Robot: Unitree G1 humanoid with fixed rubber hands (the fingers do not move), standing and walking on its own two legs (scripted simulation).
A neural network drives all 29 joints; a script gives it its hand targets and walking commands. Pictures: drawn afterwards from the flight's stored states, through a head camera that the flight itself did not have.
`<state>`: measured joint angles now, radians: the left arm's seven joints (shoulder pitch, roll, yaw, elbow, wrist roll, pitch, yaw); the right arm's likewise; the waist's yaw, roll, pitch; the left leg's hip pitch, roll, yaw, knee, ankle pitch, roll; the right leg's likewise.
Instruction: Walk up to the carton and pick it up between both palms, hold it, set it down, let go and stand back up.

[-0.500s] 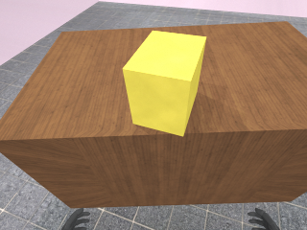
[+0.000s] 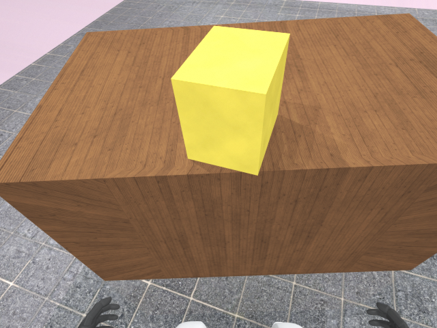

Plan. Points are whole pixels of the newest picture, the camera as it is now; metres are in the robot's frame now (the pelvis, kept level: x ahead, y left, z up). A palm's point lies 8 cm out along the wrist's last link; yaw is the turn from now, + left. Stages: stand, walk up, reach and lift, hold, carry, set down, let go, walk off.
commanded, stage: walk up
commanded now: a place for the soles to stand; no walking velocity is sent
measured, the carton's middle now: (235, 100) +0.56 +0.01 +0.10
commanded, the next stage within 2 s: none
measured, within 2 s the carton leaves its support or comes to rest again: neither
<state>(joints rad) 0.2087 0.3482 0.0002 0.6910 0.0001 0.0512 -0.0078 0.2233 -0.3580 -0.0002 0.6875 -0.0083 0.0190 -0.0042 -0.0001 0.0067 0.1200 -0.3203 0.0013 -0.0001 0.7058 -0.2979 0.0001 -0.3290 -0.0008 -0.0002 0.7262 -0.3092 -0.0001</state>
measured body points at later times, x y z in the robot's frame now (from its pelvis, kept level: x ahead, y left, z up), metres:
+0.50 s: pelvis -0.10 -0.01 -0.01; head -0.05 +0.01 +0.44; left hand +0.02 +0.27 -0.13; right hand +0.01 -0.30 -0.11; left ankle -0.08 +0.08 -0.71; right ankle +0.02 -0.13 -0.71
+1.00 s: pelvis -0.15 -0.05 -0.02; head -0.12 -0.05 +0.43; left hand -0.05 +0.26 -0.11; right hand -0.07 -0.33 -0.13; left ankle -0.12 +0.07 -0.71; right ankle -0.10 -0.16 -0.71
